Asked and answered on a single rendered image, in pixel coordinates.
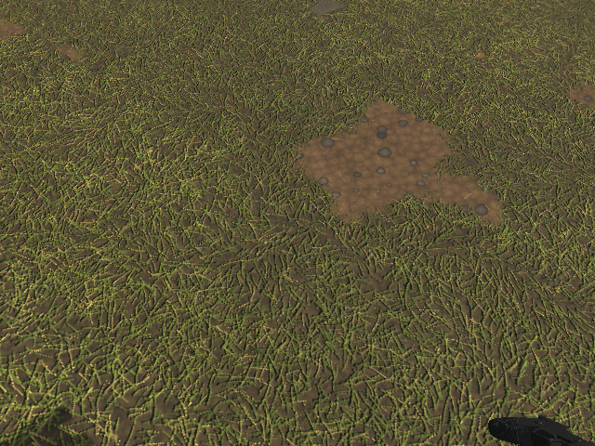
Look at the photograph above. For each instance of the robot right hand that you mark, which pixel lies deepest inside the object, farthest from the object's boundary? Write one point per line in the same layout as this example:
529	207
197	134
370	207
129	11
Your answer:
534	432

